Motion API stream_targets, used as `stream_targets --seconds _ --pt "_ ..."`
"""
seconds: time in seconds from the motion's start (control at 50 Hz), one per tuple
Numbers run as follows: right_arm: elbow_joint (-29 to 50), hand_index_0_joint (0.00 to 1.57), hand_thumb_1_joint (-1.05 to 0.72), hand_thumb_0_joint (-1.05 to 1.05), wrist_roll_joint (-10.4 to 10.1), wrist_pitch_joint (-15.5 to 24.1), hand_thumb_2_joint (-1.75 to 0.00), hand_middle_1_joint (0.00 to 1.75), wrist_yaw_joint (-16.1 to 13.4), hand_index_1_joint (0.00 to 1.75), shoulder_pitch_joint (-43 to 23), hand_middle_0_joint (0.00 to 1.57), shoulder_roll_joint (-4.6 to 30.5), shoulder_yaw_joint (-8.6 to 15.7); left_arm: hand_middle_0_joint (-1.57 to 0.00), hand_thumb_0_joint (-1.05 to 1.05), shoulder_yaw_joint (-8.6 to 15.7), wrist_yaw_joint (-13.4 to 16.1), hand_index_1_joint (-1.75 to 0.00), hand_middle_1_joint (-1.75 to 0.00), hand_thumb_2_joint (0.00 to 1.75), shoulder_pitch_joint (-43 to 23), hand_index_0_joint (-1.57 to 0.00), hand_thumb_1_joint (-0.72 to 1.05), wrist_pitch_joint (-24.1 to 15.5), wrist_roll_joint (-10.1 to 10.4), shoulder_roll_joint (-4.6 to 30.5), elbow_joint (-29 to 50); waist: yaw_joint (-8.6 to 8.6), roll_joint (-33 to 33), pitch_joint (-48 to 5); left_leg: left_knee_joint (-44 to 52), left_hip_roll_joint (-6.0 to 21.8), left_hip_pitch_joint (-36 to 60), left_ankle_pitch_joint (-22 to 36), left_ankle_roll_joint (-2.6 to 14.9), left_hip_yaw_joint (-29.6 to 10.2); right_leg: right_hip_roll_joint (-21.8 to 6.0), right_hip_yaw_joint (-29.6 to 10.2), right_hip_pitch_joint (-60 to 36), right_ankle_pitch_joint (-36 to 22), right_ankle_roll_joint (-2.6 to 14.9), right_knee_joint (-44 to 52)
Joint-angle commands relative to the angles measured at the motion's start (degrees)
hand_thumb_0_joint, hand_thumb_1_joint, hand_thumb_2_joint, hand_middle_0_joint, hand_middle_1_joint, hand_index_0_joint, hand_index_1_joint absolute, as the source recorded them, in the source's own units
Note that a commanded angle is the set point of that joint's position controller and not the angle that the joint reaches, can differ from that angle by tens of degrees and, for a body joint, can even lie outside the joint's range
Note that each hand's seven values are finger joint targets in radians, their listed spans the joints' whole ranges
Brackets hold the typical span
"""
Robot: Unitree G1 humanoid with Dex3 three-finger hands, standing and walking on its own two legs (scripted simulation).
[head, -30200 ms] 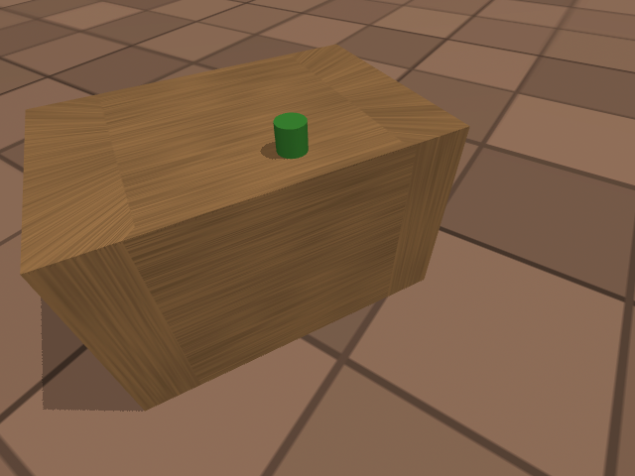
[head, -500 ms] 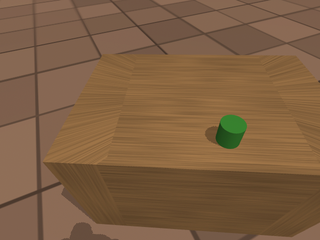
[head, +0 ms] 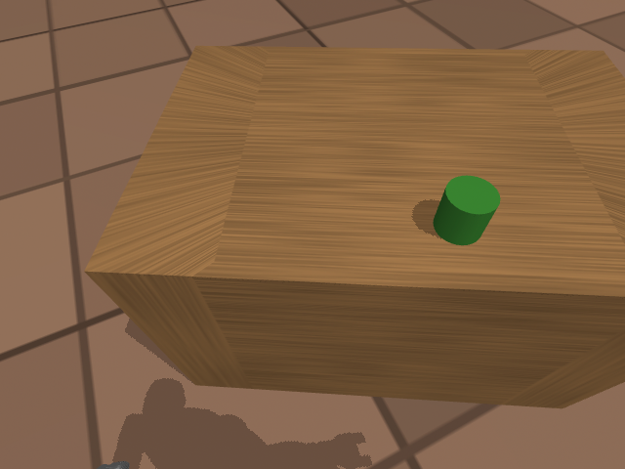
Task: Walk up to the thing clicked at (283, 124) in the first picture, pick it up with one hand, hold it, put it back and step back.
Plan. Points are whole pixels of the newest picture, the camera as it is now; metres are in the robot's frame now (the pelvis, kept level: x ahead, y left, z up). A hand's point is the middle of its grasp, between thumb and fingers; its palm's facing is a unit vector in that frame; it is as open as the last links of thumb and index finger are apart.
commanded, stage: step back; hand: right
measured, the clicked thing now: (464, 211) +0.53 -0.23 -0.03
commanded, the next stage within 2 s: none
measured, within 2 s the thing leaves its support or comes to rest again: neither
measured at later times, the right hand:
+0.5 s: hand out of the picture +0.00 -0.21 -0.15, palm faces +0.03 +0.91 -0.41, open 7.4 cm
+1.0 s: hand out of the picture -0.13 -0.23 -0.17, palm faces -0.09 +0.90 -0.43, open 7.4 cm
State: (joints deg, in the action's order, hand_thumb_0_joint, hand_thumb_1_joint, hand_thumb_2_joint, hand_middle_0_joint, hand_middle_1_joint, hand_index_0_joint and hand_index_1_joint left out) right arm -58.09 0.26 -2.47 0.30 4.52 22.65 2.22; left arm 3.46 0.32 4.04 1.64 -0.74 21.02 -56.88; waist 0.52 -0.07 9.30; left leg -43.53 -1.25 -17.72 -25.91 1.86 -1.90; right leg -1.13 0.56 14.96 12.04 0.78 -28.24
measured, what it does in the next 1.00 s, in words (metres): walks backwards: right foot, then left foot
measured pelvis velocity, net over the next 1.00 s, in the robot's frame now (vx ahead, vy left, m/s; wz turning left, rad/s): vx -0.22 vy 0.05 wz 0.04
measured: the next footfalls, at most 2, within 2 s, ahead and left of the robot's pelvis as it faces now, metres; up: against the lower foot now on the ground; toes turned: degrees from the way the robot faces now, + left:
right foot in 0.58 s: -0.08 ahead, -0.07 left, +0.00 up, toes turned -1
left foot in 1.00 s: -0.21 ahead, +0.16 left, +0.00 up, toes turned +0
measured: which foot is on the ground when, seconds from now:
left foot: down 0.00-0.62, up 0.64-0.98, down 1.00-1.00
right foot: down 0.00-0.12, up 0.14-0.56, down 0.58-1.00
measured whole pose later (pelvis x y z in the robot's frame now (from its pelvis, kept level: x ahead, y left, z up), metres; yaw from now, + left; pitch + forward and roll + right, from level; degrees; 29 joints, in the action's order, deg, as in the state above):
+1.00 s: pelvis -0.22 +0.05 -0.02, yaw +2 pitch -2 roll +0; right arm -50.6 0.9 -1.9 -1.1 10.3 23.3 2.7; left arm 3.6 0.3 4.6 3.4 -1.6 20.7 -42.7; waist 0.1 -0.2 11.3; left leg -39.0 -1.7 -13.8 -23.9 -0.1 -2.6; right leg -1.4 3.2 24.3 10.5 1.2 -36.4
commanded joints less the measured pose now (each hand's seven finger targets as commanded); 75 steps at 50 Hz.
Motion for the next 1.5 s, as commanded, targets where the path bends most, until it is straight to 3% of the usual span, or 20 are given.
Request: stream_targets --seconds 0.0,0.08,0.1,0.14,0.22,0.38,0.48,0.56,0.6,0.62,0.72,0.86,0.96,1.02,1.04,1.12,1.28,1.42,1.46,1.48 --pt "3.5 0.20 -0.90 0.00 -0.5 0.6 -0.90 0.30 -0.4 0.30 7.8 0.20 10.3 3.1 -0.20 0.00 3.2 1.1 -0.30 -0.30 0.90 -5.0 -0.20 0.90 -1.0 -1.1 14.4 8.1 -2.06 -9.8 -12.8 -4.2 1.0 1.5 -1.8 1.01 -2.1 -15.9 -12.1 -2.5 -24.5 11.86 2.5" --pt "4.1 0.20 -0.90 0.00 1.2 1.8 -0.90 0.30 -1.0 0.30 9.8 0.20 11.4 3.8 -0.20 0.00 2.5 0.6 -0.30 -0.30 0.90 -4.4 -0.20 0.90 0.7 0.3 12.7 10.2 -2.67 -0.3 -12.1 21.5 5.4 5.1 26.1 0.72 -4.7 -6.1 -6.0 -1.6 -11.7 4.32 -11.0" --pt "4.8 0.20 -0.90 0.00 1.9 2.0 -0.90 0.30 -1.0 0.30 8.4 0.20 16.3 5.1 -0.20 0.00 2.1 0.7 -0.30 -0.30 0.90 -3.5 -0.20 0.90 1.0 0.9 10.2 11.0 -1.85 10.4 -12.0 23.6 14.3 9.1 41.2 3.85 -17.8 3.3 -3.2 6.1 1.8 1.43 -20.8" --pt "6.8 0.20 -0.90 0.00 1.7 2.3 -0.90 0.30 -1.3 0.30 6.3 0.20 19.6 5.5 -0.20 0.00 2.4 1.8 -0.30 -0.30 0.90 -1.2 -0.20 0.90 1.7 0.0 10.7 10.5 -1.89 9.3 -11.8 22.3 22.1 8.4 49.4 11.43 -23.7 7.9 -10.8 11.6 26.2 0.26 -33.6" --pt "9.2 0.20 -0.90 0.00 2.1 2.5 -0.90 0.30 -2.3 0.30 -0.3 0.20 13.5 4.1 -0.20 0.00 3.0 1.7 -0.30 -0.30 0.90 2.3 -0.20 0.90 1.9 0.9 11.8 8.5 1.65 8.0 -10.4 19.3 13.6 13.9 47.4 7.30 -11.2 7.7 -13.9 15.9 15.8 0.01 -41.7" --pt "10.0 0.20 -0.90 0.00 0.7 2.0 -0.90 0.30 -3.1 0.30 7.6 0.20 12.4 4.5 -0.20 0.00 3.0 1.2 -0.30 -0.30 0.90 0.7 -0.20 0.90 1.0 0.0 10.4 11.6 -3.40 7.4 -11.9 16.4 15.1 23.2 50.0 8.98 -10.9 5.4 -8.9 13.0 16.1 -2.63 -24.0" --pt "12.2 0.20 -0.90 0.00 0.8 1.7 -0.90 0.30 -2.6 0.30 4.1 0.20 13.9 4.9 -0.20 0.00 3.4 0.6 -0.30 -0.30 0.90 5.2 -0.20 0.90 0.7 -0.7 10.6 10.5 -2.09 7.8 -13.8 16.2 16.6 14.6 36.9 10.48 -11.8 2.6 -4.3 2.9 13.8 -0.78 -11.9" --pt "12.9 0.20 -0.90 0.00 -0.1 1.3 -0.90 0.30 -1.9 0.30 0.2 0.20 12.5 4.1 -0.20 0.00 4.4 0.3 -0.30 -0.30 0.90 10.5 -0.20 0.90 -0.2 -1.5 12.0 8.8 1.24 0.9 -13.9 10.8 11.4 0.9 23.2 4.45 -8.1 -1.7 -8.6 -9.1 -3.1 3.14 2.2" --pt "13.2 0.20 -0.90 0.00 -0.5 1.0 -0.90 0.30 -2.1 0.30 -0.4 0.20 9.6 3.6 -0.20 0.00 5.6 0.0 -0.30 -0.30 0.90 4.8 -0.20 0.90 -0.2 -1.0 18.6 11.6 1.79 -15.7 -7.6 -9.2 -4.7 -5.1 -6.0 -1.72 0.3 -18.8 -28.4 1.7 -6.5 15.91 11.8" --pt "12.3 0.20 -0.90 0.00 0.0 0.5 -0.90 0.30 -2.3 0.30 0.8 0.20 10.9 4.1 -0.20 0.00 5.6 0.1 -0.30 -0.30 0.90 2.0 -0.20 0.90 -0.6 -1.5 18.6 13.7 1.45 -14.1 -4.7 -20.3 -4.0 -3.8 -10.5 -2.15 -4.8 -21.7 -32.5 8.1 -8.8 18.53 12.2" --pt "10.0 0.20 -0.90 0.00 -0.5 1.2 -0.90 0.30 -2.2 0.30 6.7 0.20 10.8 3.0 -0.20 0.00 4.8 0.8 -0.30 -0.30 0.90 -0.2 -0.20 0.90 -0.6 -1.1 12.5 15.6 -0.63 -6.1 -8.4 -24.0 -6.2 -7.9 -1.5 -2.43 -7.4 -9.0 -13.2 -2.0 -18.5 9.51 5.3" --pt "12.5 0.20 -0.90 0.00 0.2 2.1 -0.90 0.30 -2.8 0.30 6.5 0.20 9.6 2.6 -0.20 0.00 4.8 1.4 -0.30 -0.30 0.90 6.4 -0.20 0.90 0.0 -1.5 12.3 16.8 3.25 -10.9 -14.9 -5.0 -1.6 -10.1 -5.5 -3.73 -2.6 -13.2 -14.6 -19.1 -27.8 12.50 0.1" --pt "8.9 0.20 -0.90 0.00 0.8 2.0 -0.90 0.30 -1.9 0.30 15.2 0.20 10.5 3.9 -0.20 0.00 4.4 0.6 -0.30 -0.30 0.90 0.3 -0.20 0.90 1.4 -0.6 14.2 18.6 -1.96 -8.8 -16.2 15.5 -0.6 7.0 10.6 -0.47 2.5 -10.9 -11.3 -4.7 -11.5 7.35 -3.3" --pt "12.0 0.20 -0.90 0.00 2.7 2.1 -0.90 0.30 -1.3 0.30 7.6 0.20 21.3 6.2 -0.20 0.00 4.4 0.9 -0.30 -0.30 0.90 -1.4 -0.20 0.90 1.6 -0.4 11.7 19.4 -2.70 13.5 -10.6 26.9 24.0 0.5 21.1 12.62 -28.4 6.9 -5.6 12.3 24.1 -0.12 -30.1" --pt "12.9 0.20 -0.90 0.00 2.5 2.4 -0.90 0.30 -1.6 0.30 4.4 0.20 21.7 6.3 -0.20 0.00 5.2 1.3 -0.30 -0.30 0.90 -2.5 -0.20 0.90 1.8 -1.2 12.9 18.4 -3.18 13.4 -7.2 29.3 27.1 -8.3 18.4 16.24 -32.7 6.6 -11.6 8.8 25.2 -0.35 -40.8" --pt "14.1 0.20 -0.90 0.00 2.5 3.0 -0.90 0.30 -2.4 0.30 -2.7 0.20 12.8 4.0 -0.20 0.00 5.3 0.4 -0.30 -0.30 0.90 7.4 -0.20 0.90 2.2 0.2 11.7 13.6 3.83 5.6 -5.2 24.1 13.6 -0.4 25.9 7.75 -9.9 9.3 -13.4 14.3 13.5 0.01 -48.0" --pt "13.9 0.20 -0.90 0.00 1.2 2.4 -0.90 0.30 -2.4 0.30 6.1 0.20 13.2 5.0 -0.20 0.00 3.9 0.4 -0.30 -0.30 0.90 6.3 -0.20 0.90 0.9 -0.8 10.5 14.2 -2.69 10.5 -12.7 18.1 16.5 18.8 34.2 12.70 -9.5 4.4 -7.7 13.1 17.3 -4.34 -26.9" --pt "16.1 0.20 -0.90 0.00 0.9 0.5 -0.90 0.30 -1.6 0.30 -1.0 0.20 14.9 4.9 -0.20 0.00 4.6 -0.5 -0.30 -0.30 0.90 17.8 -0.20 0.90 0.4 -1.3 11.8 7.9 2.58 9.5 -15.5 13.2 12.9 1.6 19.5 5.40 -6.4 1.5 -1.8 -8.0 3.3 1.29 2.8" --pt "17.3 0.20 -0.90 0.00 0.3 0.6 -0.90 0.30 -2.0 0.30 -0.2 0.20 8.9 3.4 -0.20 0.00 6.7 -0.8 -0.30 -0.30 0.90 12.6 -0.20 0.90 0.4 -2.1 20.2 11.1 1.93 -14.1 -8.8 -3.7 -3.1 -16.2 -4.8 -1.57 -0.9 -15.0 -27.1 -3.3 11.7 8.10 11.0" --pt "16.9 0.20 -0.90 0.00 0.6 0.3 -0.90 0.30 -3.0 0.30 -1.8 0.20 11.6 4.6 -0.20 0.00 7.1 -0.5 -0.30 -0.30 0.90 7.4 -0.20 0.90 0.5 -2.5 24.0 13.4 4.37 -18.9 -5.4 -17.8 -2.6 -10.0 -10.1 -2.98 -4.3 -23.8 -34.0 12.9 13.7 16.55 15.9"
